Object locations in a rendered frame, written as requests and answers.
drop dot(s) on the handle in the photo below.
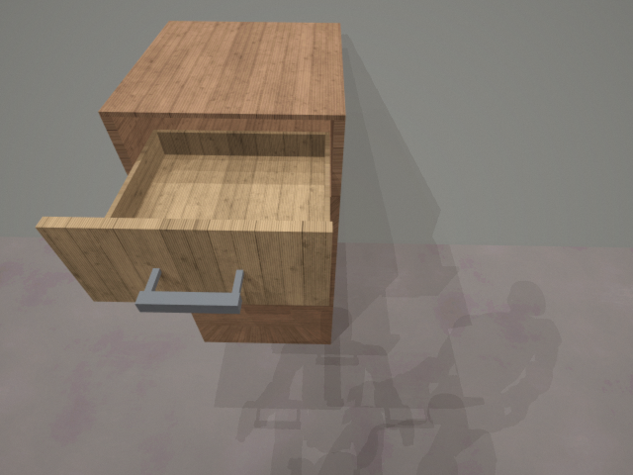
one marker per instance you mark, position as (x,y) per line
(153,301)

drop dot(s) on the cabinet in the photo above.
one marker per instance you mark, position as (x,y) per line
(241,76)

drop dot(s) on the drawer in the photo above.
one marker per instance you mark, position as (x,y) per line
(200,205)

